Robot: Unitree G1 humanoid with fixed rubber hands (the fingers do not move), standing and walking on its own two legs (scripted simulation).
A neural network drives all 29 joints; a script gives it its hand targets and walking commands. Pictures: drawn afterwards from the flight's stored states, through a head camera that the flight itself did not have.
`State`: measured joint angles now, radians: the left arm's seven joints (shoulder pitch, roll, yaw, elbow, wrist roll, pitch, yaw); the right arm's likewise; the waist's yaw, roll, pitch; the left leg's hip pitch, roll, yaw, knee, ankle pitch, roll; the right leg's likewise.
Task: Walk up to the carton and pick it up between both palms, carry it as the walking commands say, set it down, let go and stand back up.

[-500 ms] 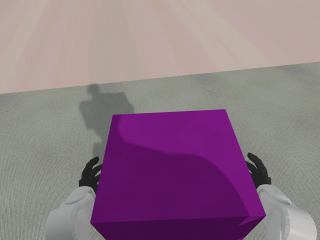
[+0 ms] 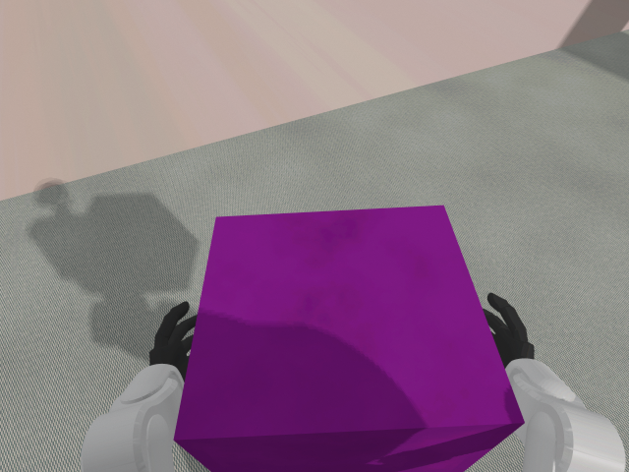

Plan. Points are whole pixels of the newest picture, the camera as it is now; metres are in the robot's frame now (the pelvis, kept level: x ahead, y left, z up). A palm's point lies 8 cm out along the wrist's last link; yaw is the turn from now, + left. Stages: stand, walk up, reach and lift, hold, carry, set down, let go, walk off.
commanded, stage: carry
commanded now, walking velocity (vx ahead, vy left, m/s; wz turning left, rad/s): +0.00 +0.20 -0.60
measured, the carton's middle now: (336, 356) +0.26 -0.01 +0.01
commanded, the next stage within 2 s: none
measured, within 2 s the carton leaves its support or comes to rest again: neither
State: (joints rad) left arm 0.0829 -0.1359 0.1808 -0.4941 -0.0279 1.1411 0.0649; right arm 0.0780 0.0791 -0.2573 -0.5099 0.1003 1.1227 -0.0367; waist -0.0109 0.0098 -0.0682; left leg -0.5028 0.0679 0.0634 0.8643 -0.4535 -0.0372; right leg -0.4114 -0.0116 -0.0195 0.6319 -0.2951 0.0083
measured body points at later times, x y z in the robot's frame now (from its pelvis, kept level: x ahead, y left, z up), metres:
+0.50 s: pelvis +0.00 +0.09 +0.00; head +0.01 +0.08 +0.45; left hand +0.28 +0.17 +0.05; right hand +0.16 -0.17 +0.06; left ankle +0.04 +0.20 -0.70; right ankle -0.04 -0.04 -0.72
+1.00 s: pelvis +0.02 +0.17 +0.00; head +0.03 +0.16 +0.45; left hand +0.32 +0.16 +0.05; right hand +0.08 -0.13 +0.06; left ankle +0.09 +0.28 -0.69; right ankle -0.04 +0.08 -0.72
